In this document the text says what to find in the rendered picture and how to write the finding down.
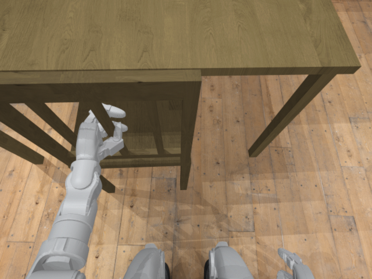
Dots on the table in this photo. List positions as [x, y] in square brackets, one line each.
[218, 37]

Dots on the robot left hand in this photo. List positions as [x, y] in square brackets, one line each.
[91, 132]

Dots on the chair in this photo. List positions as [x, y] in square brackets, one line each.
[160, 107]

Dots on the robot right thigh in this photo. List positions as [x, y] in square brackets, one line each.
[226, 263]

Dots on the robot thigh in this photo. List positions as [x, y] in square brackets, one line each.
[226, 263]
[149, 263]

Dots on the robot right hand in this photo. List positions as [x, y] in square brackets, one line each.
[294, 262]

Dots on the robot left forearm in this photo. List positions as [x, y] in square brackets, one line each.
[66, 247]

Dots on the robot left thigh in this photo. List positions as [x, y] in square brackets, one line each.
[149, 263]

